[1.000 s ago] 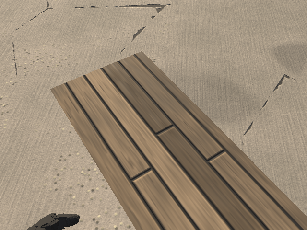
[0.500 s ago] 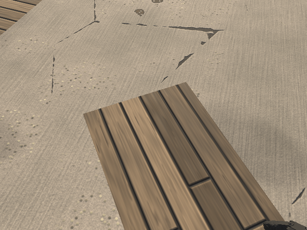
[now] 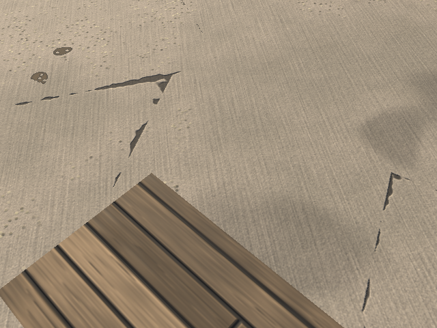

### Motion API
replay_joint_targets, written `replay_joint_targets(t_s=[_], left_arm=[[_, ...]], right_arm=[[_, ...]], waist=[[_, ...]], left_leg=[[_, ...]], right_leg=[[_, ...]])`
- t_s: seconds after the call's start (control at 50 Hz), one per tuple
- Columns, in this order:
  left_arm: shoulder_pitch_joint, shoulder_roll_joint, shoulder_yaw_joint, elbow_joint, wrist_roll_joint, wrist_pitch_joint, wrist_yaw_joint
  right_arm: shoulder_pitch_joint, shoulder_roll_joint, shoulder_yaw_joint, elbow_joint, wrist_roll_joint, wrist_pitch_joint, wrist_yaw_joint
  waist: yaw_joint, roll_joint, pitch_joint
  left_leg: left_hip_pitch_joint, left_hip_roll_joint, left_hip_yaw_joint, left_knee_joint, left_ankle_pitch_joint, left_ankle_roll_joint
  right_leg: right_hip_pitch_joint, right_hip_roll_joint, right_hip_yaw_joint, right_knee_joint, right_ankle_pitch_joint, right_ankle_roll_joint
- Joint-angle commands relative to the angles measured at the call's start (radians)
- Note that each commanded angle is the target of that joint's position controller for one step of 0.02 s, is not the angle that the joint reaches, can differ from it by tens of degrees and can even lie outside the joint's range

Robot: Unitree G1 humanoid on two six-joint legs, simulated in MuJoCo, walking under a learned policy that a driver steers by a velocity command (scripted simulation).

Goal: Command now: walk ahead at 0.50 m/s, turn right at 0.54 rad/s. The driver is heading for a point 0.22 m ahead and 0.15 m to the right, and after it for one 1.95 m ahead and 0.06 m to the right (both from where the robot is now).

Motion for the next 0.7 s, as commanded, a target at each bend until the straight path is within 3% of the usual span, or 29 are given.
replay_joint_targets(t_s=[0.02, 0.06, 0.08, 0.1, 0.12, 0.14, 0.16, 0.18, 0.2, 0.22, 0.24, 0.28, 0.34, 0.4, 0.48, 0.52, 0.54, 0.56, 0.58, 0.6, 0.62, 0.66, 0.68, 0.7], left_arm=[[-0.098, 0.068, 0.015, -0.112, -0.001, -0.012, -0.017], [0.01, 0.115, 0.042, -0.101, 0.0, -0.006, -0.018], [0.156, 0.161, 0.07, -0.066, 0.002, -0.007, -0.011], [0.293, 0.235, 0.102, -0.034, 0.007, -0.001, 0.01], [0.251, 0.357, 0.117, -0.046, 0.016, -0.001, 0.024], [0.272, 0.298, 0.097, -0.091, 0.021, -0.011, 0.019], [0.225, 0.244, 0.079, -0.096, 0.022, -0.021, 0.014], [0.172, 0.205, 0.072, -0.093, 0.003, -0.028, 0.015], [0.116, 0.175, 0.064, -0.103, -0.005, -0.026, 0.02], [0.087, 0.159, 0.056, -0.113, 0.01, -0.023, 0.027], [0.067, 0.17, 0.057, -0.122, 0.027, -0.022, 0.03], [0.05, 0.168, 0.056, -0.121, 0.026, -0.023, 0.036], [0.071, 0.181, 0.056, -0.104, 0.016, -0.01, 0.054], [0.071, 0.173, 0.047, -0.088, 0.02, 0.004, 0.062], [0.082, 0.155, 0.031, -0.057, 0.028, 0.011, 0.056], [0.057, 0.139, 0.02, -0.052, 0.019, 0.013, 0.058], [0.076, 0.127, 0.014, -0.043, 0.017, 0.012, 0.06], [0.116, 0.106, 0.007, -0.047, 0.038, 0.003, 0.061], [0.227, 0.101, 0.01, -0.026, 0.036, -0.002, 0.061], [0.2, 0.124, 0.013, -0.016, 0.035, 0.004, 0.064], [0.157, 0.151, 0.023, -0.027, 0.025, 0.016, 0.065], [0.089, 0.169, 0.037, -0.034, 0.013, 0.053, 0.074], [0.1, 0.173, 0.044, -0.022, 0.01, 0.072, 0.078], [0.117, 0.146, 0.039, -0.009, 0.005, 0.085, 0.084]], right_arm=[[-0.008, -0.194, -0.047, -0.04, 0.016, 0.013, -0.008], [-0.039, -0.221, -0.055, -0.051, 0.023, 0.031, -0.015], [-0.065, -0.222, -0.053, -0.061, 0.028, 0.04, -0.018], [-0.061, -0.2, -0.044, -0.076, 0.017, 0.034, -0.021], [0.044, -0.046, 0.003, -0.132, -0.035, 0.01, -0.008], [0.002, -0.116, 0.001, -0.123, -0.006, -0.024, 0.006], [-0.101, -0.155, -0.011, -0.153, 0.032, -0.037, 0.01], [-0.125, -0.142, -0.007, -0.158, 0.026, -0.041, 0.003], [-0.131, -0.149, -0.014, -0.148, 0.002, -0.036, -0.009], [-0.139, -0.16, -0.02, -0.152, -0.012, -0.021, -0.016], [-0.098, -0.158, -0.022, -0.152, -0.006, -0.005, -0.016], [-0.058, -0.128, -0.015, -0.138, -0.007, 0.013, -0.016], [-0.108, -0.089, 0.0, -0.147, -0.014, 0.023, -0.016], [-0.17, -0.092, 0.005, -0.158, -0.004, 0.029, -0.007], [-0.226, -0.116, -0.001, -0.171, -0.005, 0.029, 0.002], [-0.2, -0.118, -0.005, -0.163, -0.012, 0.02, 0.006], [-0.184, -0.126, -0.006, -0.16, -0.022, 0.012, 0.006], [-0.178, -0.18, -0.014, -0.165, -0.034, 0.007, -0.002], [-0.208, -0.21, -0.019, -0.168, -0.038, 0.017, -0.007], [-0.196, -0.126, 0.0, -0.165, -0.028, 0.03, -0.008], [-0.183, -0.116, 0.006, -0.155, -0.018, 0.04, -0.006], [-0.15, -0.172, -0.008, -0.141, -0.015, 0.053, -0.006], [-0.158, -0.196, -0.014, -0.136, -0.013, 0.055, -0.01], [-0.194, -0.195, -0.016, -0.134, -0.01, 0.062, -0.013]], waist=[[0.021, 0.087, 0.051], [0.098, 0.123, -0.024], [0.18, 0.109, -0.097], [0.241, 0.034, -0.18], [0.1, -0.254, -0.273], [0.168, -0.112, -0.469], [0.181, -0.048, -0.358], [0.145, 0.011, -0.24], [0.111, 0.043, -0.166], [0.085, 0.038, -0.133], [0.053, -0.006, -0.132], [0.033, -0.002, -0.135], [0.054, -0.02, -0.175], [0.081, -0.052, -0.177], [0.102, -0.072, -0.128], [0.071, -0.073, -0.111], [0.059, -0.05, -0.109], [0.089, 0.033, -0.151], [0.154, 0.184, -0.195], [0.106, 0.226, -0.233], [0.084, 0.237, -0.224], [0.03, 0.225, -0.206], [0.037, 0.175, -0.199], [0.058, 0.153, -0.173]], left_leg=[[0.033, 0.315, -0.056, 0.024, 0.675, 0.133], [0.042, 0.303, -0.033, 0.229, 1.028, 0.107], [-0.015, 0.265, -0.014, 0.433, 1.066, 0.075], [-0.223, 0.215, -0.014, 0.716, 0.804, 0.013], [-0.697, 0.0, -0.071, 1.106, -0.258, -0.071], [-0.753, -0.032, -0.323, 1.247, -0.377, -0.066], [-0.81, 0.023, -0.355, 1.233, -0.296, -0.041], [-0.815, 0.065, -0.345, 1.139, -0.211, -0.029], [-0.78, 0.094, -0.339, 1.062, -0.156, -0.034], [-0.698, 0.104, -0.338, 1.031, -0.119, -0.034], [-0.646, 0.103, -0.342, 1.007, -0.117, -0.046], [-0.608, 0.097, -0.319, 0.873, -0.077, -0.066], [-0.575, 0.077, -0.302, 0.689, 0.082, -0.079], [-0.525, 0.067, -0.305, 0.556, 0.204, -0.077], [-0.502, 0.056, -0.314, 0.432, 0.16, -0.053], [-0.432, 0.041, -0.301, 0.292, 0.206, -0.021], [-0.345, 0.062, -0.322, 0.176, 0.415, 0.007], [-0.231, 0.174, -0.422, 0.206, 0.81, 0.048], [-0.124, 0.291, -0.506, 0.28, 1.12, 0.179], [-0.136, 0.35, -0.564, 0.262, 1.136, 0.265], [-0.144, 0.361, -0.587, 0.242, 1.091, 0.286], [-0.138, 0.396, -0.638, 0.205, 1.06, 0.315], [-0.166, 0.391, -0.61, 0.202, 1.021, 0.309], [-0.21, 0.351, -0.554, 0.198, 0.952, 0.278]], right_leg=[[-0.013, 0.035, -0.056, -0.041, -0.092, -0.042], [0.149, 0.113, -0.115, -0.038, -0.189, -0.082], [0.341, 0.161, -0.126, -0.109, -0.124, -0.112], [0.624, 0.112, -0.001, -0.165, 0.059, -0.157], [0.992, -0.18, 0.513, -0.159, 0.289, -0.355], [1.044, -0.273, 0.737, -0.257, 0.316, -0.437], [0.961, -0.235, 0.572, -0.268, 0.409, -0.384], [0.82, -0.176, 0.444, -0.27, 0.407, -0.329], [0.681, -0.139, 0.376, -0.291, 0.393, -0.291], [0.557, -0.115, 0.344, -0.331, 0.433, -0.281], [0.484, -0.126, 0.329, -0.338, 0.503, -0.302], [0.419, -0.091, 0.247, -0.339, 0.557, -0.279], [0.418, -0.049, 0.186, -0.325, 0.548, -0.232], [0.421, -0.039, 0.176, -0.328, 0.422, -0.2], [0.453, -0.066, 0.238, -0.287, 0.273, -0.186], [0.461, -0.052, 0.257, -0.213, 0.275, -0.154], [0.447, -0.02, 0.254, -0.18, 0.239, -0.11], [0.409, 0.042, 0.219, -0.114, 0.116, -0.06], [0.316, 0.127, 0.161, -0.037, -0.183, -0.004], [0.317, 0.138, 0.121, 0.02, -0.358, 0.036], [0.296, 0.139, 0.101, 0.083, -0.442, 0.048], [0.194, 0.158, 0.095, 0.346, -0.661, 0.078], [0.186, 0.155, 0.117, 0.459, -0.683, 0.091], [0.194, 0.16, 0.125, 0.466, -0.662, 0.099]])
